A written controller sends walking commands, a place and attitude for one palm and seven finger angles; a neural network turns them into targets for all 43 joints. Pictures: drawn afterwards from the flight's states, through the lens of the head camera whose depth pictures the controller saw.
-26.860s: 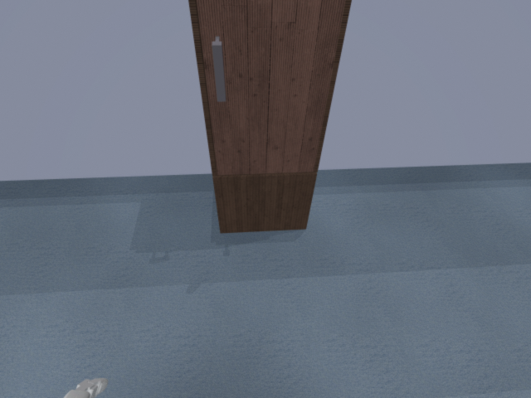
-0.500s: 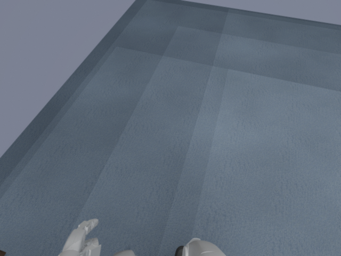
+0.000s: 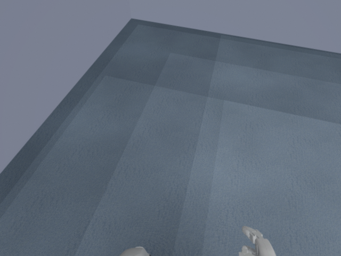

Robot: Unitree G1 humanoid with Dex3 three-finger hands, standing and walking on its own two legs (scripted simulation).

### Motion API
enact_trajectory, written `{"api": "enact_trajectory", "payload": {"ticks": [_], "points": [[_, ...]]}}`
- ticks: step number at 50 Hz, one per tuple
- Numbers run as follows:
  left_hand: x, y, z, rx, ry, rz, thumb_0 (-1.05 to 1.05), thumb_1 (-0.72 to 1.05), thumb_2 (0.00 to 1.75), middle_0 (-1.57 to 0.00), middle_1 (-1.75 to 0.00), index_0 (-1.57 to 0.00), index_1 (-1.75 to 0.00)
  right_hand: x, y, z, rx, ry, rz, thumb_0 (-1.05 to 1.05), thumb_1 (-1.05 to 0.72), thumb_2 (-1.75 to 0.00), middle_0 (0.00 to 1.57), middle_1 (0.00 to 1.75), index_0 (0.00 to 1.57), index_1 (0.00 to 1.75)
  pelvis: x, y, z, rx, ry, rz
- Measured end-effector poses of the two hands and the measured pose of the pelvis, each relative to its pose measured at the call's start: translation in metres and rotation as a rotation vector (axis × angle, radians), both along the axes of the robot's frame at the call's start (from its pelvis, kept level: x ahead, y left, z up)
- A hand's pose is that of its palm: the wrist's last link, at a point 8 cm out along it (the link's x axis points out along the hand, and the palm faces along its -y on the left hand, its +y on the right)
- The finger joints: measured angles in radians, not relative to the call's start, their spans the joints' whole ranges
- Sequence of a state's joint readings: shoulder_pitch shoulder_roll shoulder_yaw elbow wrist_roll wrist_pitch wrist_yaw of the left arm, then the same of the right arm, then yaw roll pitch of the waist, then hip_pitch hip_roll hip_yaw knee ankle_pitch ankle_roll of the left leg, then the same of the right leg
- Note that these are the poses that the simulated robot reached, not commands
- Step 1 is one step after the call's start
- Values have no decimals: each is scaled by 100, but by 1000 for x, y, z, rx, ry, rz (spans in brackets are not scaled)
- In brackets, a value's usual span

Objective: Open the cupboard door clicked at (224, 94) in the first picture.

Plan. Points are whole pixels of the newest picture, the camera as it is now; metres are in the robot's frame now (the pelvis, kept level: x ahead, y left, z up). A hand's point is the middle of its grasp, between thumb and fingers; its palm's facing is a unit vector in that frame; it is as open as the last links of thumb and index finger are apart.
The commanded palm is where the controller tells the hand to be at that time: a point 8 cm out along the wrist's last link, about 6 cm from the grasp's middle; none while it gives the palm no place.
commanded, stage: walk to a spot facing it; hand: left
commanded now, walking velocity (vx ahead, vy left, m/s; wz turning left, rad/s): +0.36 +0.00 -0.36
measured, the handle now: out of the picture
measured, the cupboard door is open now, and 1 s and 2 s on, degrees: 43 43 43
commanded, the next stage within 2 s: turn to face it in 0.24 s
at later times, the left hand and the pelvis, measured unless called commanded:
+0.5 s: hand (154, 161) +0.41 +0.10 -0.15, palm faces -0.21 -0.95 -0.24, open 7.3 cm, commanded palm none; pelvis +0.23 -0.07 +0.00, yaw -9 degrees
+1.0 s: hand (137, 170) +0.38 +0.15 -0.17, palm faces +0.15 -0.96 -0.22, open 7.3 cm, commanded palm none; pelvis +0.32 -0.06 +0.01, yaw +7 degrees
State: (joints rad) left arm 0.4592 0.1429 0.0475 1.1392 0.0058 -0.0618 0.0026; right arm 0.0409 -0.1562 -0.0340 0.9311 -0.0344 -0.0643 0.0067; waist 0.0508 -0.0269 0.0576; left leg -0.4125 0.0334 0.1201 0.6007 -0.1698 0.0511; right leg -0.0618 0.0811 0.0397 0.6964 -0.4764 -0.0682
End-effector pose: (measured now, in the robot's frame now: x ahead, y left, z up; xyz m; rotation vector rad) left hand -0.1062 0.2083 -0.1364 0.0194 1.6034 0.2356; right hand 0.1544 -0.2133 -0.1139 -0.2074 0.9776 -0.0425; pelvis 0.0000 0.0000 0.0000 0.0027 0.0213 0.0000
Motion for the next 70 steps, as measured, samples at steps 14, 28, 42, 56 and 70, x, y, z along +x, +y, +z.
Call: {"api": "enact_trajectory", "payload": {"ticks": [14,28,42,56,70], "points": [[327,16,20,16,-374,-281,1,91,89,-20,-30,-20,-30,-91,-34,3,-53,433,-316,0,-93,-90,20,29,20,30,126,-4,21,-1,-16,-123],[516,-77,23,39,-523,-425,0,91,89,-20,-30,-20,-30,-19,-64,-18,66,581,-426,1,-91,-90,20,29,20,30,242,-74,10,11,-24,-126],[499,-50,-8,21,-448,-126,-2,93,89,-21,-30,-21,-30,194,-97,-7,-74,313,-147,2,-93,-90,20,29,20,30,308,-65,2,-29,-5,62],[474,-12,24,175,-334,7,1,91,89,-20,-30,-20,-30,281,-107,-1,-97,272,38,1,-90,-90,20,30,20,30,336,-81,17,-21,28,195],[439,-87,37,212,-333,166,0,91,89,-20,-30,-20,-30,377,-136,-6,-67,239,211,1,-91,-90,20,29,20,30,358,-132,20,43,5,397]]}}
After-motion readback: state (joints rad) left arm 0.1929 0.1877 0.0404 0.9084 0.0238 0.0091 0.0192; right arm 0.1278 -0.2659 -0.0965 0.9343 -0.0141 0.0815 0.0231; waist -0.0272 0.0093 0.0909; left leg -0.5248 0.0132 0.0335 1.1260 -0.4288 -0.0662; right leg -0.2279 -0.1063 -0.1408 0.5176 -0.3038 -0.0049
